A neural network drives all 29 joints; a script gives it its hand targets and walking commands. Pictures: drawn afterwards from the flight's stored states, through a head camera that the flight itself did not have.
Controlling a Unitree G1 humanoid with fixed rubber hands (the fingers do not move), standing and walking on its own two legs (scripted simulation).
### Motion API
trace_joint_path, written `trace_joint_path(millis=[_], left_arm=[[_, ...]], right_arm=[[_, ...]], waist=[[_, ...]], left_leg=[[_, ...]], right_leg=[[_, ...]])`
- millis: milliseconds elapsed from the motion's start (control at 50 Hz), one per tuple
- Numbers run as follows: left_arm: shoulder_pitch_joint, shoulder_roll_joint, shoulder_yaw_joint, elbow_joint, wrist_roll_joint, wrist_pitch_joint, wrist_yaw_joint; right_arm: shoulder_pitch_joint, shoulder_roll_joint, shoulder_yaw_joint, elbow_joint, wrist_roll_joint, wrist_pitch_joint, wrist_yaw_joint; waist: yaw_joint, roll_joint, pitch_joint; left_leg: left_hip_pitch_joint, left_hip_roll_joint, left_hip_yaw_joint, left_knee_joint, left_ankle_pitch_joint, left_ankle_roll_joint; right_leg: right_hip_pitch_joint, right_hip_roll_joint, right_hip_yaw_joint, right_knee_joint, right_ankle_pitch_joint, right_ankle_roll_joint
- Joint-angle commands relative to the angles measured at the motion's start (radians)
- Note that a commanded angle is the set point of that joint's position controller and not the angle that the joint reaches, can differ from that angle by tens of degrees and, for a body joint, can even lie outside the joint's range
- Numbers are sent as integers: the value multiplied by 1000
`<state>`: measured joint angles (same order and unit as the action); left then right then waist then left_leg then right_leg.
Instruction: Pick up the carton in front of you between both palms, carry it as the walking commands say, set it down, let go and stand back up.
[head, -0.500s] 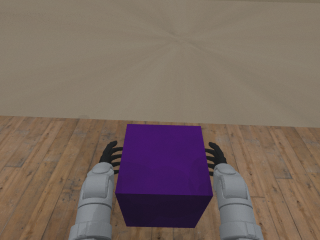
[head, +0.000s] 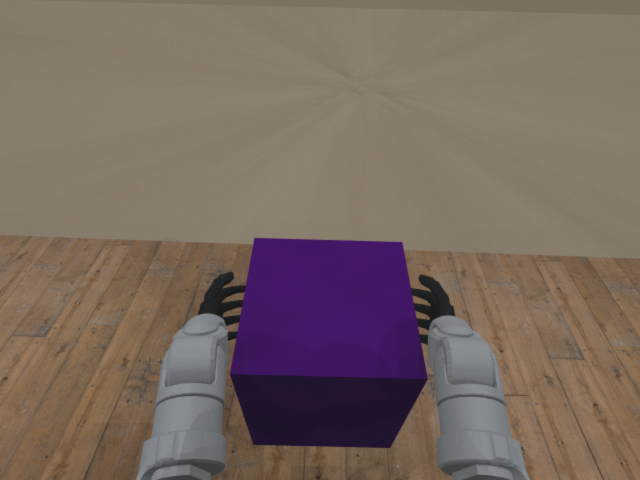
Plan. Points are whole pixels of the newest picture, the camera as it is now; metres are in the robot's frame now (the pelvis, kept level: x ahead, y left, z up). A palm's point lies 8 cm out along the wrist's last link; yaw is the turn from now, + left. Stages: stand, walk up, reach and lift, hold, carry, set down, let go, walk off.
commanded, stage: hold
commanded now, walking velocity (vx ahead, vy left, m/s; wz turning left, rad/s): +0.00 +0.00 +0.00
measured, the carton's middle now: (325, 347) +0.31 +0.00 -0.02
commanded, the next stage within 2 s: carry in 0.72 s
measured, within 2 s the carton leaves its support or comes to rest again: neither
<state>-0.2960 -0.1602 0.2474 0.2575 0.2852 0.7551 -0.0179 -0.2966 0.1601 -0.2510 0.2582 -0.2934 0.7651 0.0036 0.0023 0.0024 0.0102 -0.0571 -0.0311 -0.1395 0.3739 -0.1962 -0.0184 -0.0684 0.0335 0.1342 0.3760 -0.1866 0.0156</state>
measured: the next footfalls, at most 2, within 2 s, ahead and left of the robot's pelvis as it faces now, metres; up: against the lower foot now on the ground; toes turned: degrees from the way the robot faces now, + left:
right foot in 1.12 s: +0.14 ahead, -0.09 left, +0.00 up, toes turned -7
left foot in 1.40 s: +0.38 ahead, +0.15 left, +0.00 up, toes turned +12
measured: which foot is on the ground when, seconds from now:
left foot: down 0.00-1.00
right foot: down 0.00-0.94, up 0.96-1.00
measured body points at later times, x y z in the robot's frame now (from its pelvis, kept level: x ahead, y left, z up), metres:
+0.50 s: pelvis +0.01 +0.00 +0.00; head -0.04 +0.00 +0.45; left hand +0.31 +0.15 +0.04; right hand +0.31 -0.15 +0.04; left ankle +0.02 +0.13 -0.74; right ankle +0.02 -0.13 -0.74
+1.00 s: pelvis +0.05 +0.02 -0.01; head +0.01 +0.02 +0.44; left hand +0.34 +0.18 +0.06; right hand +0.35 -0.13 +0.06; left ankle +0.01 +0.14 -0.75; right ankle +0.02 -0.12 -0.73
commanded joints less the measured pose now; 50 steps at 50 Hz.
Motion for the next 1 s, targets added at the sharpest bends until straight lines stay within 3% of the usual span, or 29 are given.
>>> trace_joint_path(millis=[0,400,680,700,740,760,780,820,840,880,900,920,940,960,980], left_arm=[[-518,-919,-547,-6,-262,-29,-237],[-437,-914,-563,-58,-272,-21,-227],[-435,-913,-566,-65,-275,-20,-226],[-455,-919,-577,-64,-282,-19,-225],[-448,-915,-604,-100,-300,-15,-218],[-462,-918,-625,-130,-313,-10,-213],[-471,-918,-647,-160,-327,-3,-207],[-452,-911,-694,-221,-359,25,-191],[-435,-899,-720,-251,-374,46,-181],[-440,-871,-762,-320,-404,102,-166],[-444,-857,-778,-355,-416,132,-159],[-448,-845,-794,-385,-431,166,-154],[-467,-832,-807,-408,-450,201,-151],[-469,-828,-828,-428,-478,235,-151],[-480,-837,-853,-451,-512,260,-154]], right_arm=[[-535,924,558,-22,276,-36,250],[-457,910,572,-74,287,-30,243],[-455,906,575,-82,288,-30,242],[-473,904,583,-82,300,-29,241],[-484,910,611,-121,317,-27,236],[-496,913,634,-148,329,-22,232],[-506,911,656,-176,344,-14,228],[-503,908,714,-235,384,16,218],[-500,902,745,-267,407,38,213],[-498,887,788,-319,450,91,204],[-510,874,799,-346,467,121,199],[-500,851,805,-357,478,151,193],[-462,832,804,-357,485,182,186],[-429,815,804,-373,487,211,176],[-427,806,810,-415,494,238,165]], waist=[[0,-4,-211],[-1,-1,-232],[0,-2,-223],[3,-12,-214],[1,-19,-214],[0,-28,-195],[2,-50,-190],[4,-120,-257],[1,-151,-283],[-2,-146,-291],[-2,-97,-277],[-6,32,-254],[-25,229,-242],[-28,281,-184],[-29,230,-174]], left_leg=[[11,-65,82,-67,63,5],[46,-68,72,-71,189,-1],[39,-69,72,-71,172,0],[-89,109,48,15,30,15],[-178,79,18,-12,-390,25],[-230,69,24,6,-479,27],[-256,66,47,51,-441,24],[-264,31,147,198,-236,7],[-272,11,189,195,-205,5],[-212,11,207,102,-232,15],[-147,42,174,45,-266,24],[-85,139,35,-42,-353,51],[0,281,-190,-162,-421,112],[65,364,-322,-186,-313,176],[72,374,-320,-170,-163,208]], right_leg=[[43,62,-79,-63,63,4],[76,67,-72,-65,186,8],[69,67,-71,-65,167,6],[-47,-109,-53,14,12,-8],[-132,-103,9,-44,-422,-24],[-159,-111,28,-54,-534,-33],[-164,-130,45,-61,-532,-45],[-127,-189,100,-90,-458,-83],[-112,-215,125,-97,-456,-104],[-168,-209,81,-83,-489,-105],[-241,-179,20,-23,-480,-84],[-343,-121,-82,118,-421,-46],[-481,-57,-203,351,-324,-6],[-624,-50,-238,354,-337,-1],[-632,-73,-216,332,-350,-12]])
